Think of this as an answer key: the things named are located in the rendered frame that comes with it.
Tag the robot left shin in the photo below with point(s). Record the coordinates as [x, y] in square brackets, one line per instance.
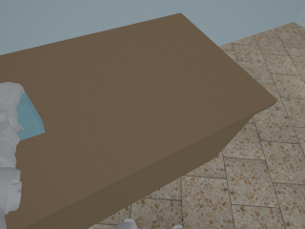
[129, 220]

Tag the table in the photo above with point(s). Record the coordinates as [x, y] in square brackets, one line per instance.
[126, 111]

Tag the sponge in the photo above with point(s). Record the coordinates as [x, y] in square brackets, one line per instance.
[28, 118]

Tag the robot left upper arm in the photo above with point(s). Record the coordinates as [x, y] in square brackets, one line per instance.
[10, 192]

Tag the robot left hand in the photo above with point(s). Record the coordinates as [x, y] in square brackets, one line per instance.
[11, 93]

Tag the left robot forearm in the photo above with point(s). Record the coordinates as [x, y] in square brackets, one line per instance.
[8, 135]

